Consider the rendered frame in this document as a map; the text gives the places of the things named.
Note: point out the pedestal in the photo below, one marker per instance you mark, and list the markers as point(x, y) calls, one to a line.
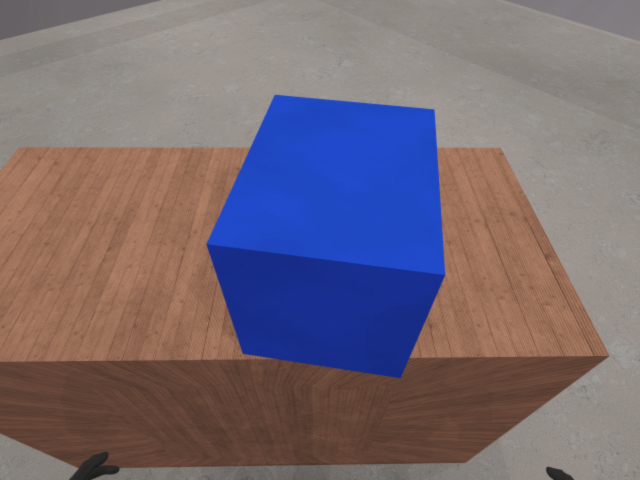
point(115, 335)

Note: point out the carton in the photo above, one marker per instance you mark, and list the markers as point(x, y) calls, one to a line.
point(329, 247)

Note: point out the robot left hand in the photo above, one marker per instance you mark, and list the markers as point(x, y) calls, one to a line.
point(91, 468)

